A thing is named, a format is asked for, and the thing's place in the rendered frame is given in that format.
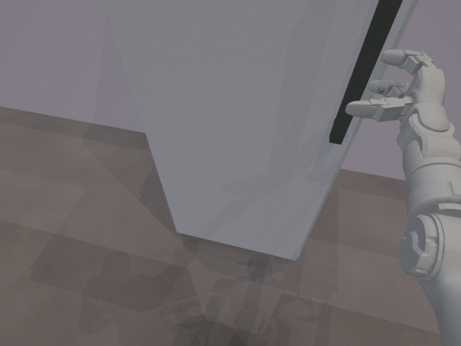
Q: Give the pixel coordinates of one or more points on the handle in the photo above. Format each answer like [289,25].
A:
[377,33]

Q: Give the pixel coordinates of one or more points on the fridge door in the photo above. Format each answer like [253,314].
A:
[237,99]

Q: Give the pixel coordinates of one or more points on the right robot hand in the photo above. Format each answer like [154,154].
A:
[428,85]

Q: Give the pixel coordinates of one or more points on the robot right forearm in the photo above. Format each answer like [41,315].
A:
[431,161]

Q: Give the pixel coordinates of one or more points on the right robot upper arm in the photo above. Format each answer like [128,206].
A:
[431,251]

